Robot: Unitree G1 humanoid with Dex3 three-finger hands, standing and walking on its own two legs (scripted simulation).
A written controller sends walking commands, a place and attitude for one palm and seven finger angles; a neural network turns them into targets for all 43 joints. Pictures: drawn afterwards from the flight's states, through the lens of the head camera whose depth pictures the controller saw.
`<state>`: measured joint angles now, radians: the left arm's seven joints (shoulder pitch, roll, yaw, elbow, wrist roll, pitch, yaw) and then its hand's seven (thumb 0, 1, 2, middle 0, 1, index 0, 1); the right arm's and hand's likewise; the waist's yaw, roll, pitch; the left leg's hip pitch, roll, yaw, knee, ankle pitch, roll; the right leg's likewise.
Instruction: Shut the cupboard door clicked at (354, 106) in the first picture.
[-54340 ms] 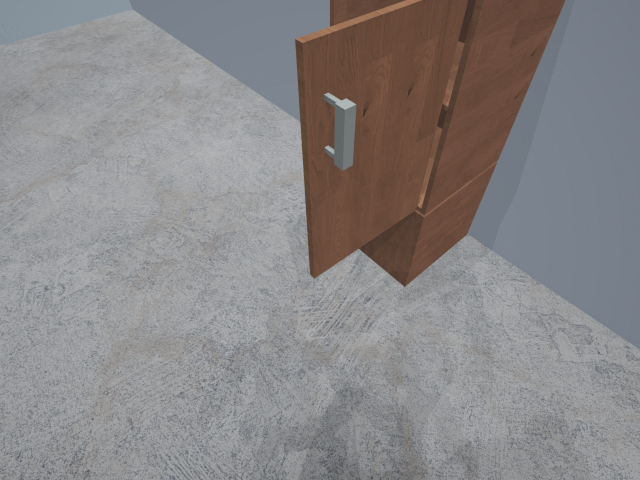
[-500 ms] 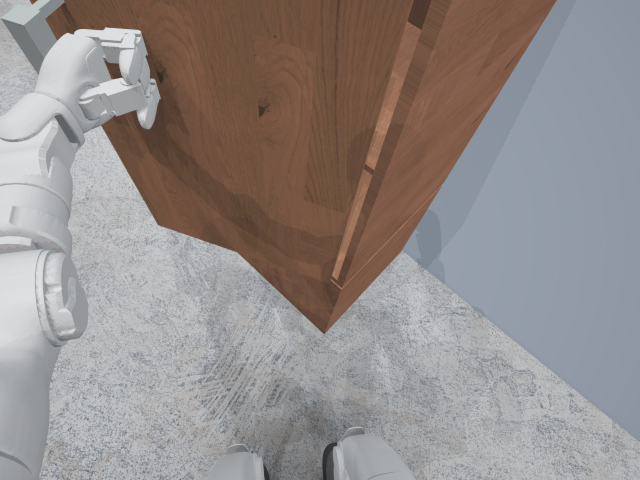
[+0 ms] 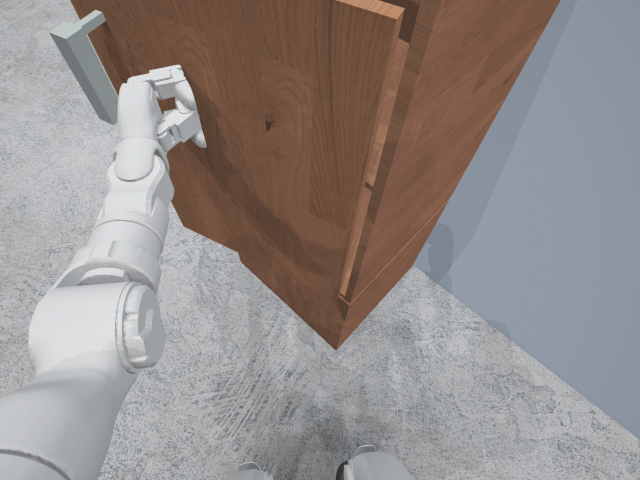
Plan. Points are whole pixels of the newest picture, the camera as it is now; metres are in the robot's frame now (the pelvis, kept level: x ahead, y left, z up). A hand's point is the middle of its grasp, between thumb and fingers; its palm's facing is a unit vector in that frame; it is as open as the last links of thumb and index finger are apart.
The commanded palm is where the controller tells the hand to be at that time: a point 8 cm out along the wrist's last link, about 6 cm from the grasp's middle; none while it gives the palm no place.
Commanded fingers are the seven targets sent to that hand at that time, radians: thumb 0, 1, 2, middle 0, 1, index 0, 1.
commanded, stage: pull the fist back off the door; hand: left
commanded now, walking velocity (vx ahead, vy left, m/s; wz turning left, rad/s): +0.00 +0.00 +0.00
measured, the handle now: (103, 68) +0.61 +0.22 +0.13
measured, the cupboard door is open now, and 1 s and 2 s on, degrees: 17 17 17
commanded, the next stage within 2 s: draw the hand back to the body in 0.58 s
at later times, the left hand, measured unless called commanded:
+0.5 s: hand (173, 175) +0.44 +0.12 +0.13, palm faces +0.04 -1.00 -0.01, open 3.1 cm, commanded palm +0.41 +0.17 +0.13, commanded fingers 0.00 0.90 0.90 -1.30 -1.50 -1.30 -1.50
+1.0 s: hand (128, 214) +0.38 +0.16 +0.14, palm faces +0.05 -1.00 -0.01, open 3.1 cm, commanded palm +0.34 +0.20 +0.16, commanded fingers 0.00 0.90 0.90 -1.30 -1.50 -1.30 -1.50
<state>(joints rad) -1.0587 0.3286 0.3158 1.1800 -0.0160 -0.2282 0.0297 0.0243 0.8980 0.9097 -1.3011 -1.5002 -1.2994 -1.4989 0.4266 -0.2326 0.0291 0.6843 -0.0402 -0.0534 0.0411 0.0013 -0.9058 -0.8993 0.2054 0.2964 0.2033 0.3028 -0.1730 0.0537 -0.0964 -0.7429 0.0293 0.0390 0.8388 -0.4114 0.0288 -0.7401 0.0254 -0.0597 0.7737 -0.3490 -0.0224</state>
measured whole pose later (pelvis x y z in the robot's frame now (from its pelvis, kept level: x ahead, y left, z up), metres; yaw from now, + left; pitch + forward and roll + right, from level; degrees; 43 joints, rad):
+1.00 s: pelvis -0.01 -0.01 +0.02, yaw +0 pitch +5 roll +0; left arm -0.41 0.24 0.22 0.56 -0.19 -0.15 -0.10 0.02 0.90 0.90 -1.30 -1.50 -1.30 -1.50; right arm 0.36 -0.26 0.02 0.66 0.05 -0.05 -0.04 0.01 -0.91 -0.90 0.20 0.30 0.20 0.30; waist -0.05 0.05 -0.06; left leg -0.39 0.02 0.06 0.65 -0.34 0.02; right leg -0.41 0.02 -0.03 0.63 -0.29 -0.03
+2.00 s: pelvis +0.01 +0.00 +0.04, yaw +1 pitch -5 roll -1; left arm 0.49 0.34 0.35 -0.36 -0.06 -0.09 0.11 0.02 0.89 0.90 -0.33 -0.42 -0.32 -0.42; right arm 0.21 -0.24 0.00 0.65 0.01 -0.07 -0.08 0.01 -0.91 -0.90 0.20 0.30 0.20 0.30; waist 0.07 0.08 0.01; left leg -0.08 0.00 0.04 0.41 -0.26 0.02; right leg -0.08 0.02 -0.05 0.38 -0.22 -0.02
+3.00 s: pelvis -0.07 +0.03 +0.02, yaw +0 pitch -1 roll -1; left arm 0.51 0.41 0.45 -0.45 -0.02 -0.18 0.15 0.02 0.89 0.90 -0.22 -0.30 -0.21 -0.30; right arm 0.24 -0.23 0.01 0.55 0.01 -0.01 -0.10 0.01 -0.90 -0.90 0.20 0.30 0.20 0.30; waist 0.01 0.01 -0.01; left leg -0.38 -0.02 0.08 0.67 -0.27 0.08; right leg -0.39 -0.01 -0.02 0.61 -0.21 0.02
